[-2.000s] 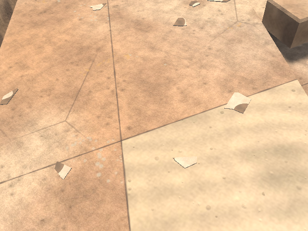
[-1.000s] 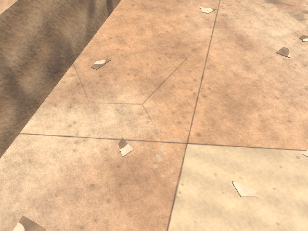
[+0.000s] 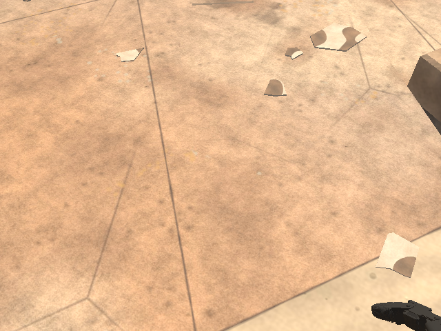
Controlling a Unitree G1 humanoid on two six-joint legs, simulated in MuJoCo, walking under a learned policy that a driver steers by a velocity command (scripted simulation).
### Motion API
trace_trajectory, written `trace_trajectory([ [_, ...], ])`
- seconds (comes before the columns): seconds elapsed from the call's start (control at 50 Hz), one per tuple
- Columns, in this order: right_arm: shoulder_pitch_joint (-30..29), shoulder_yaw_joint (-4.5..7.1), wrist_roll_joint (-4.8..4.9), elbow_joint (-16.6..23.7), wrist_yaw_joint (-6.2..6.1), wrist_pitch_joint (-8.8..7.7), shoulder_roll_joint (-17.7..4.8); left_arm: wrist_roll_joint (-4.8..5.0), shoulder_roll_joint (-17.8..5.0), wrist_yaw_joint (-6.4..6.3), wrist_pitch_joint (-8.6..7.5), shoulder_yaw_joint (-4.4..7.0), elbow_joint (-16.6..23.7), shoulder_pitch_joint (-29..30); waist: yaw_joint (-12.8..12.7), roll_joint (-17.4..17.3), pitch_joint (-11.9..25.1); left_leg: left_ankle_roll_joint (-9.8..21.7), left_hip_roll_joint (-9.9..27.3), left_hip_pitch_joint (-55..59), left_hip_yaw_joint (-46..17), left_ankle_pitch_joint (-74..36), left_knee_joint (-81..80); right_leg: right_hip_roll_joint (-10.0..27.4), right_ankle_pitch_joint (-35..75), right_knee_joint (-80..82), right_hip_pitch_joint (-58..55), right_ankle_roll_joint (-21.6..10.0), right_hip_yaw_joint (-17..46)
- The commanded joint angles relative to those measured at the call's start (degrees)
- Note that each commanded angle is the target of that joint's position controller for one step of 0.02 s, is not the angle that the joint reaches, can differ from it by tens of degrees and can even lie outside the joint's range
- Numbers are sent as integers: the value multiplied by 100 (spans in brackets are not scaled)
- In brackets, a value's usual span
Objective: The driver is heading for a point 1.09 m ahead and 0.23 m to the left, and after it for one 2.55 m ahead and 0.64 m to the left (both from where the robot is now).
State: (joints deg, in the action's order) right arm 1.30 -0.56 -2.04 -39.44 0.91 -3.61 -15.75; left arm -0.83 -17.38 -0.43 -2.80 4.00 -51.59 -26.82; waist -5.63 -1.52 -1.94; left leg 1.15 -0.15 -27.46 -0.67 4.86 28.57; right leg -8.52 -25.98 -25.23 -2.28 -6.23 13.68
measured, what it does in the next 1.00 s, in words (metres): walks ahead, turning left: right foot, then left foot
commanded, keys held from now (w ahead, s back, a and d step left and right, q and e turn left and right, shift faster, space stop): w+q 0.18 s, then q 0.70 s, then e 0.12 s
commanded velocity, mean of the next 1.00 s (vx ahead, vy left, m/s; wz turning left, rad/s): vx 0.20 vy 0.00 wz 0.35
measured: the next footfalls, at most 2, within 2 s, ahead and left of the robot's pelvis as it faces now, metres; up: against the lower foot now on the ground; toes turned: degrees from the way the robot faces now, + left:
right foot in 0.46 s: +0.37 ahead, -0.05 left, +0.00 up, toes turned +13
left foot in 0.92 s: +0.22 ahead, +0.13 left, +0.00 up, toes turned +27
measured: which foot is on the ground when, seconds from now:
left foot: down 0.00-0.46, up 0.48-0.90, down 0.92-1.00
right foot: down 0.00-0.02, up 0.04-0.44, down 0.46-0.92, up 0.94-1.00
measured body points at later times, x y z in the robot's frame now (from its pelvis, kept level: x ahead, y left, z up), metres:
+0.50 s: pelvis +0.22 +0.01 +0.01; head +0.26 +0.00 +0.45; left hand +0.39 +0.27 -0.08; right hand +0.26 -0.26 -0.13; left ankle +0.13 +0.11 -0.71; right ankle +0.33 -0.06 -0.72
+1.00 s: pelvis +0.22 +0.03 +0.01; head +0.22 +0.06 +0.46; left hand +0.17 +0.31 -0.12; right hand +0.47 -0.13 -0.08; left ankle +0.19 +0.11 -0.72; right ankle +0.31 -0.07 -0.69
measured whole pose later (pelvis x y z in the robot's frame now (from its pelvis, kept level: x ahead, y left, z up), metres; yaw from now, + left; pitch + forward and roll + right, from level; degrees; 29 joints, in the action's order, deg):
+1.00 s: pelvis +0.22 +0.03 +0.01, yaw +27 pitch -1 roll -1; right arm 10.6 1.7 -1.8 -40.8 0.7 2.7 -14.2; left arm -1.0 -16.5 -0.6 3.1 3.0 -45.2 -14.2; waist -1.6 2.5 -2.2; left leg 3.3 -1.3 -13.8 1.0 16.3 30.9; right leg 3.0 -24.3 -44.6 23.4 0.7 -5.1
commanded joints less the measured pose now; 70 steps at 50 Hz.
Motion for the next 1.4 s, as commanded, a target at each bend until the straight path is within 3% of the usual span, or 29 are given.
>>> trace_trajectory([
  [0.02, 2552, 474, -166, -259, -216, -140, -1470, 92, -177, 39, -206, -20, 463, -85, 1153, -653, 1884, 796, 1814, 3990, -2372, 1166, -365, 430, 2046, -3662, 2005, 99, -376],
  [0.04, 2477, 594, -52, -463, -157, -30, -1701, 109, -272, 63, -184, -5, 402, -719, 775, -1744, 2074, 1496, 2411, 4284, -4835, 1279, -1256, -177, -408, -4704, 3194, 212, -602],
  [0.06, 1841, 517, 65, -318, -92, 7, -1135, -77, -532, 32, -119, 0, 298, -325, 636, -594, 1039, 1494, 2170, 3506, -4359, 2056, -1343, 301, 42, -5040, 3700, 152, -452],
  [0.08, 1451, 435, 122, -255, -46, -4, -745, -143, -547, 88, -125, -18, 430, 356, 676, -21, 459, 1396, 1824, 2794, -3364, 1785, -1378, 536, 497, -4796, 3699, 170, -597],
  [0.1, 1315, 384, 82, -301, -24, -12, -578, -159, -486, 124, -129, -38, 549, 680, 576, 68, 217, 1240, 1485, 2372, -2735, 1133, -1472, 766, 714, -4407, 3625, 196, -761],
  [0.16, 1688, 364, 144, -603, 2, -111, -558, -264, -316, 193, -33, -118, 661, 798, 434, -358, 246, 1196, 1007, 2050, -1987, -817, -1483, 955, 776, -3784, 3306, 407, -1033],
  [0.28, 2117, 454, 172, -843, -41, -55, -751, -142, -23, 138, 17, -323, 1016, 1804, 536, -359, 145, 1125, 715, 1625, -1219, -3500, -1246, 852, 1398, -2183, 3073, 810, -1445],
  [0.38, 2337, 526, 156, -849, -104, 149, -794, -20, -147, 21, 32, -344, 1150, 2256, 731, -524, 412, 723, 534, 1835, -1436, -3345, -585, 547, 1889, -1252, 2525, 727, -1354],
  [0.44, 2021, 598, 187, -696, -167, 224, -864, -26, -280, -74, -102, -297, 1021, 1727, 402, -418, 374, 474, 377, 1676, -1834, -2366, 126, 610, 2407, 84, 1560, 550, -1137],
  [0.46, 2010, 574, 251, -578, -149, 179, -709, -104, -556, -138, -190, -226, 971, 1385, 317, -4, 657, 287, 94, 1290, -1708, -1557, 883, 1277, 3182, 303, 710, 368, -649],
  [0.48, 2258, 486, 303, -374, -165, 143, -339, -156, -973, -207, -189, -155, 1033, 949, 338, 977, 1321, 129, -344, 618, -1026, 1056, 2239, 2831, 5524, -18, -339, 0, 502],
  [0.5, 2990, 550, 327, -413, -237, 278, -442, 17, -1086, -169, -20, -61, 996, 925, 551, 1779, 1923, 97, -875, 98, -360, 3685, 3239, 3668, 6433, -20, -560, -880, 1529],
  [0.52, 2942, 602, 137, -626, -267, 402, -738, 97, -641, -146, 69, -114, 1115, 1165, 634, 907, 1523, 57, -471, -142, -369, 3347, 3832, 3421, 5262, 178, -76, -948, 1382],
  [0.56, 2287, 629, 57, -569, -165, 546, -622, 14, -133, -187, 128, -261, 1264, 1815, 748, 548, 620, -125, -217, -152, -337, 2579, 3868, 2667, 3859, 667, 954, -618, 291],
  [0.6, 2133, 620, 39, -495, -69, 680, -531, -51, -234, -231, 133, -223, 1235, 1874, 781, 900, 409, -280, -184, 12, -177, 2176, 3981, 2341, 4006, 817, 1425, -594, -401],
  [0.64, 2066, 625, 99, -419, -29, 736, -511, -68, -273, -217, 109, -187, 1197, 1762, 798, 846, 576, -327, -214, 88, -135, 2013, 3942, 2331, 4194, 785, 1410, -659, -700],
  [0.74, 1445, 542, 91, -119, 86, 853, -422, -96, -406, -188, 169, -96, 1141, 1636, 644, 972, 519, -308, 9, 137, 32, 1800, 2836, 2435, 2713, 953, 1391, -666, -1041],
  [0.84, 1089, 480, 145, 145, 151, 824, -456, -134, -727, -86, 269, 49, 1091, 1494, 494, 1111, 541, -92, -33, 919, 423, 2023, 1513, 2594, 2212, 708, 1516, -544, -1290],
  [0.88, 1252, 470, 145, 156, 150, 756, -429, -71, -836, -70, 324, 100, 1076, 1521, 647, 990, 572, 56, -117, 1455, 549, 1618, 562, 2574, 2239, 285, 1644, -310, -1502],
  [0.9, 1429, 465, 120, 84, 124, 697, -460, -57, -796, -57, 362, 102, 995, 1342, 695, 727, 542, 162, -180, 2007, 370, 1223, -231, 2436, 2139, -62, 2030, -39, -1620],
  [0.92, 1501, 502, 54, 83, 61, 621, -722, -75, -507, 1, 402, 46, 936, 1052, 661, -309, 422, 306, 554, 2353, -804, 1219, -1304, 2003, 1314, -988, 2600, 403, -2068],
  [0.94, 1286, 634, 55, 309, 29, 592, -1484, -37, 54, -10, 447, -120, 1273, 1120, 580, -1801, 175, 936, 2267, 2177, -2860, 52, -1680, 954, -833, -1822, 3777, 817, -2401],
  [0.96, 1567, 579, -11, 170, -67, 559, -1137, -82, -273, -64, 557, -62, 1214, 1609, 968, -888, 156, 1317, 2245, 1465, -2245, -556, -1485, 1195, -671, -2604, 3141, 778, -1511],
  [1.0, 698, 283, -4, 144, -139, 505, -377, 73, -132, 30, 612, -86, 920, 1234, 373, -673, 1, 988, 1430, 1137, -1066, -514, -1541, 1162, 191, -2563, 2572, 689, -1269],
  [1.02, 650, 259, 12, 111, -181, 466, -337, -13, -236, 74, 581, -50, 741, 991, 343, -837, 174, 811, 1159, 1506, -819, 101, -1680, 1070, 501, -2554, 2574, 670, -1382],
  [1.04, 889, 296, 30, 31, -202, 447, -434, -103, -396, 120, 552, 5, 603, 842, 481, -938, 202, 808, 1099, 1868, -768, 563, -1784, 965, 561, -2786, 2758, 670, -1450],
  [1.08, 1328, 344, 50, -134, -202, 429, -593, -89, -517, 197, 512, 83, 628, 1077, 706, -609, 23, 816, 1315, 2421, -980, 1578, -2024, 837, 565, -2999, 3362, 629, -1160],
  [1.22, 1678, 434, 55, -462, -269, 114, -554, -117, -226, 260, 392, 104, 664, 1372, 792, -326, -282, 1001, 1698, 3116, -805, 1850, -2346, 1012, 918, -2705, 4200, 648, -1105],
  [1.4, 1933, 578, 11, -790, -157, -74, -709, -97, -53, 494, 349, 18, 1147, 2178, 875, -412, -444, 968, 1827, 2604, 112, 1516, -2216, 1251, 1100, -1587, 3666, 375, -1588],
])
